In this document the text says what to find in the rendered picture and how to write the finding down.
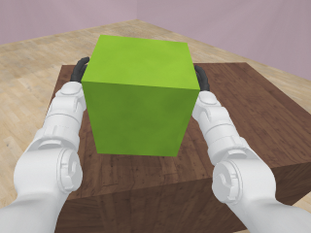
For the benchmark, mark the right robot forearm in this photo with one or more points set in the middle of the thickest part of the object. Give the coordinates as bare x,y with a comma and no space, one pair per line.
218,130

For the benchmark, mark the robot left hand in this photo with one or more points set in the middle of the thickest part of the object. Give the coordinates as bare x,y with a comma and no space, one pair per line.
79,70

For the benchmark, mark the carton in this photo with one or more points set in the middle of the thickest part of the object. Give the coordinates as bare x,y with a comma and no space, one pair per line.
140,94

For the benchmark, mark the right robot upper arm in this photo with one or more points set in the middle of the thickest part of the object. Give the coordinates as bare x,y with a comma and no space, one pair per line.
248,187

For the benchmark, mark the left robot upper arm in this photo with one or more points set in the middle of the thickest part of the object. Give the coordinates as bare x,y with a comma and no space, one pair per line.
43,179

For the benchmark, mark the pedestal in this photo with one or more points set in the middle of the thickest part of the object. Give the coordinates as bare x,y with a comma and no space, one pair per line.
131,193

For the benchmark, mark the robot right hand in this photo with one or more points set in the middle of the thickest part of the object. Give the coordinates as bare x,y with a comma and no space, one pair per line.
202,79

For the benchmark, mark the left robot forearm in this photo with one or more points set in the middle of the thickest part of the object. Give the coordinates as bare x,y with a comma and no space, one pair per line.
63,121

